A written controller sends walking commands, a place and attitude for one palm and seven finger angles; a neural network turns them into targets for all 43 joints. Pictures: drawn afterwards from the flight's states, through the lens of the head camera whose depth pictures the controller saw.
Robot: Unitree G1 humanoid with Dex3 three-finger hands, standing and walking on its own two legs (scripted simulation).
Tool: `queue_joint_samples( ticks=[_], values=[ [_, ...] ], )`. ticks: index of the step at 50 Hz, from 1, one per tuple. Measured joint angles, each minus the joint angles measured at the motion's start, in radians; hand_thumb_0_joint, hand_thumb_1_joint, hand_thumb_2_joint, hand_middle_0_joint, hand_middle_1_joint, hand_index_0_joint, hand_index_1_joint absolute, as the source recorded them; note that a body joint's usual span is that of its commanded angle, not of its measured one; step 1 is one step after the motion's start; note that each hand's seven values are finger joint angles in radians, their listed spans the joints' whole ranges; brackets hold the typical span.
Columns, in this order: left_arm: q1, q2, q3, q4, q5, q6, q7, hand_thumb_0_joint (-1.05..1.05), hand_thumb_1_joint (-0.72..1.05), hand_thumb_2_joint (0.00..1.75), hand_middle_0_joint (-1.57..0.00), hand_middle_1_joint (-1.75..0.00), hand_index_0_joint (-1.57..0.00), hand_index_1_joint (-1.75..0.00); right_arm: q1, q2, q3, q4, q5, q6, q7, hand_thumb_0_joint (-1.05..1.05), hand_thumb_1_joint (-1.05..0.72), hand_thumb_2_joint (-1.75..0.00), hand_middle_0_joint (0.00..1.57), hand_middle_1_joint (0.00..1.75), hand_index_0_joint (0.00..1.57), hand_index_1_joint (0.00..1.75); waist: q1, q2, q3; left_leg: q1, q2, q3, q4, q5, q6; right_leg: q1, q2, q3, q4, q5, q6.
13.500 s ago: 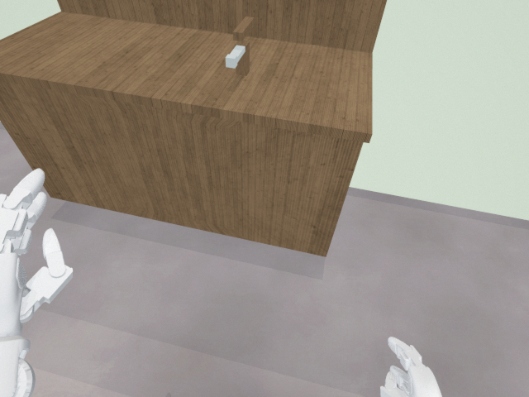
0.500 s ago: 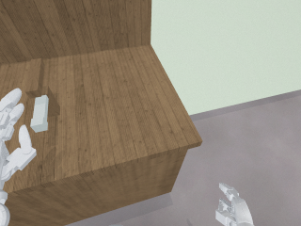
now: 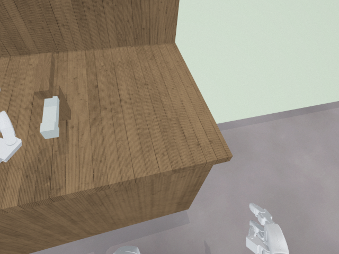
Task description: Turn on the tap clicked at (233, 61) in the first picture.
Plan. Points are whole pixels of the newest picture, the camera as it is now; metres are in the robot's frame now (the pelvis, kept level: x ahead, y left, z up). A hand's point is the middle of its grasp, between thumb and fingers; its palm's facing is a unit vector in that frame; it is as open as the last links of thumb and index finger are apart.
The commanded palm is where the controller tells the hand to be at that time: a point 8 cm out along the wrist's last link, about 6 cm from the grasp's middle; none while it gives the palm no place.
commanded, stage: come to a stop and stand still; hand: left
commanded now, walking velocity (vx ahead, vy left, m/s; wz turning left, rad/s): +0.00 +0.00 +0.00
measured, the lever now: (49, 130) +0.32 +0.31 +0.08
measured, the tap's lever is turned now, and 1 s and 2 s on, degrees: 0 0 0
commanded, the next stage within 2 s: look again from close up in 0.94 s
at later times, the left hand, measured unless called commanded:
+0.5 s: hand (12, 162) +0.21 +0.28 +0.17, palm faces +0.42 -0.85 -0.31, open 7.4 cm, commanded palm +0.14 +0.31 +0.19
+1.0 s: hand (15, 152) +0.22 +0.28 +0.17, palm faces +0.39 -0.85 -0.34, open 7.4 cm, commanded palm +0.16 +0.32 +0.19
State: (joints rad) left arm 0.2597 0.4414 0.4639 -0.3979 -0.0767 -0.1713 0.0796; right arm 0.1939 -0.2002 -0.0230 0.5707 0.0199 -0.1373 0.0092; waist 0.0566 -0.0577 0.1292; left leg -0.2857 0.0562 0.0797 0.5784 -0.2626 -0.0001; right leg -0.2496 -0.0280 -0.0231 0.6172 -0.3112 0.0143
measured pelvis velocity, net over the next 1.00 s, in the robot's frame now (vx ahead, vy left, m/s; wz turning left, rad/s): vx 0.01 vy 0.03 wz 0.01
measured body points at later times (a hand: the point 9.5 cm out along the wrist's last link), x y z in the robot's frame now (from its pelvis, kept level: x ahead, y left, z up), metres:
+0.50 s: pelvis -0.01 +0.03 +0.01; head +0.00 +0.05 +0.46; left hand +0.18 +0.32 +0.18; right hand +0.16 -0.18 -0.07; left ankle +0.03 +0.12 -0.73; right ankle +0.01 -0.12 -0.73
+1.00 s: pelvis +0.01 +0.03 +0.01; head +0.03 +0.06 +0.46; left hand +0.20 +0.33 +0.19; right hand +0.19 -0.19 -0.06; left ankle +0.03 +0.12 -0.73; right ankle +0.01 -0.12 -0.73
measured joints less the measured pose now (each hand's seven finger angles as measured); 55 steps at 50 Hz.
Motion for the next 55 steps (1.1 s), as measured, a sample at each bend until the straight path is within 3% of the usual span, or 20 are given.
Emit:
queue_joint_samples(
  ticks=[2, 4, 8, 13, 20, 26, 33, 55],
  values=[
    [0.046, -0.049, -0.040, -0.051, 0.008, -0.010, 0.005, 0.01, 0.89, 0.89, -0.20, -0.30, -0.21, -0.30, -0.002, 0.001, -0.009, -0.016, -0.006, -0.015, 0.016, 0.01, -0.90, -0.90, 0.20, 0.30, 0.21, 0.30, -0.020, -0.010, 0.011, 0.011, -0.008, 0.012, -0.011, 0.013, 0.007, -0.026, -0.007, 0.004, 0.061, -0.028, 0.001],
    [0.097, -0.073, -0.092, -0.103, 0.024, -0.024, -0.001, 0.01, 0.89, 0.89, -0.20, -0.30, -0.21, -0.30, 0.006, 0.004, -0.009, -0.033, -0.006, -0.026, 0.027, 0.01, -0.90, -0.90, 0.20, 0.30, 0.21, 0.30, -0.039, -0.012, 0.007, 0.002, -0.011, 0.010, -0.003, 0.016, 0.009, -0.017, -0.007, -0.009, 0.012, -0.022, -0.006],
    [0.172, -0.049, -0.117, -0.146, 0.028, -0.058, -0.006, 0.01, 0.89, 0.89, -0.21, -0.30, -0.21, -0.30, 0.011, 0.012, 0.008, -0.029, -0.003, -0.015, 0.016, 0.01, -0.90, -0.90, 0.20, 0.30, 0.21, 0.30, -0.066, 0.009, -0.008, -0.027, 0.005, -0.013, 0.043, -0.001, 0.005, 0.002, 0.011, -0.033, -0.047, 0.045, -0.007],
    [0.177, -0.032, -0.066, -0.110, 0.016, -0.074, 0.013, 0.01, 0.88, 0.89, -0.22, -0.30, -0.22, -0.30, 0.044, 0.020, 0.025, 0.007, -0.007, -0.001, -0.016, 0.01, -0.90, -0.90, 0.20, 0.30, 0.21, 0.30, -0.048, 0.018, -0.052, -0.020, -0.006, -0.018, 0.002, 0.023, 0.016, 0.014, 0.010, -0.029, -0.098, 0.064, 0.000],
    [0.105, -0.101, -0.088, -0.026, 0.044, -0.053, 0.031, 0.01, 0.89, 0.89, -0.21, -0.30, -0.21, -0.30, 0.063, 0.019, 0.042, 0.034, -0.005, -0.014, -0.021, 0.02, -0.90, -0.90, 0.20, 0.30, 0.21, 0.30, -0.020, 0.037, -0.073, -0.003, -0.026, -0.014, -0.045, 0.049, 0.034, 0.037, -0.005, -0.023, -0.152, 0.094, 0.015],
    [0.114, -0.121, -0.132, -0.044, 0.057, -0.039, 0.026, 0.01, 0.89, 0.89, -0.21, -0.30, -0.21, -0.30, 0.034, 0.032, 0.052, 0.029, -0.010, -0.022, -0.019, 0.02, -0.90, -0.90, 0.20, 0.30, 0.21, 0.30, -0.027, 0.036, -0.070, 0.013, -0.032, -0.009, -0.067, 0.054, 0.040, 0.056, -0.009, -0.019, -0.184, 0.107, 0.022],
    [0.132, -0.082, -0.106, -0.064, 0.048, -0.046, 0.024, 0.01, 0.89, 0.89, -0.21, -0.30, -0.21, -0.30, 0.008, 0.035, 0.050, 0.011, -0.010, -0.019, -0.020, 0.01, -0.90, -0.90, 0.21, 0.30, 0.21, 0.30, -0.034, 0.030, -0.065, 0.021, -0.033, -0.006, -0.082, 0.051, 0.041, 0.068, -0.010, -0.016, -0.210, 0.113, 0.029],
    [0.160, -0.091, -0.119, -0.077, 0.034, -0.019, 0.037, 0.01, 0.89, 0.89, -0.21, -0.30, -0.21, -0.30, 0.003, 0.015, 0.033, 0.004, -0.001, 0.026, -0.033, 0.01, -0.90, -0.90, 0.20, 0.30, 0.21, 0.30, -0.034, 0.035, -0.067, 0.041, -0.038, -0.008, -0.093, 0.040, 0.040, 0.090, -0.013, -0.019, -0.224, 0.101, 0.031]
  ],
)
